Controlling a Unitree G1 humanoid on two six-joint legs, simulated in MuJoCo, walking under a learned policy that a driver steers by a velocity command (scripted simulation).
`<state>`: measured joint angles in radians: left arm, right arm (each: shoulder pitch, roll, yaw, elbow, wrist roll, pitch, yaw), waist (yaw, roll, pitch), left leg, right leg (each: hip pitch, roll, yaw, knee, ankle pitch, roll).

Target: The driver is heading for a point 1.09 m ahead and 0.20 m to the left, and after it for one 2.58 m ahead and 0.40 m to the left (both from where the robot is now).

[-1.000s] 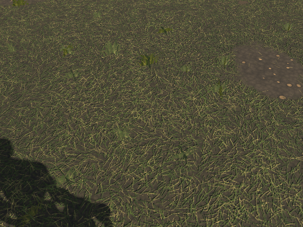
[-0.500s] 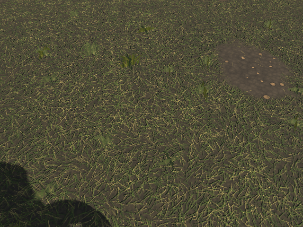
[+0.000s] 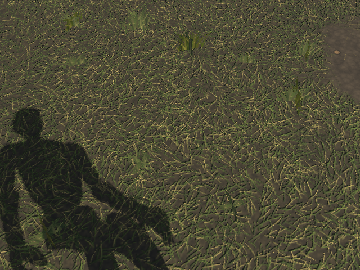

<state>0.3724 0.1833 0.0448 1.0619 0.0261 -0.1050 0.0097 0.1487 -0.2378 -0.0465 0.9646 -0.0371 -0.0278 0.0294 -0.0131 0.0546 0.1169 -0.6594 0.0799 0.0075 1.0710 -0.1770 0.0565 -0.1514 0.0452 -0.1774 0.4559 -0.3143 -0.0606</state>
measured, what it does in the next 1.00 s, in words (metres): walks ahead, turning left: left foot, then right foot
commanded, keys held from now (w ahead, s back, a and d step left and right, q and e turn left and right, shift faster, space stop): w+q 0.48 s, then w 0.30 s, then w+e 0.22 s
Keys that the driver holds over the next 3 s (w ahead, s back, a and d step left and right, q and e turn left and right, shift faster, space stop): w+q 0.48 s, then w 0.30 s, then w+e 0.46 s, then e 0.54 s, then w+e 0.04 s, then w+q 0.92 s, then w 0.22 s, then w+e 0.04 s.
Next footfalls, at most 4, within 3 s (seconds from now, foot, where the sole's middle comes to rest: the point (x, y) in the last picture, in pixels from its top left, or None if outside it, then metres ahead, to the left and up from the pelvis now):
0.18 left None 0.25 0.09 -0.77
0.78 right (175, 214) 0.61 0.06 -0.77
1.28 left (113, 173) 0.80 0.31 -0.77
1.76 right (167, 164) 0.83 0.09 -0.77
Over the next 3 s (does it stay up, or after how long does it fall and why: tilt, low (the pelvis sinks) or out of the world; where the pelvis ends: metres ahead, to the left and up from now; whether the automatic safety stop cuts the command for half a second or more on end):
stays up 1.27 0.26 0.00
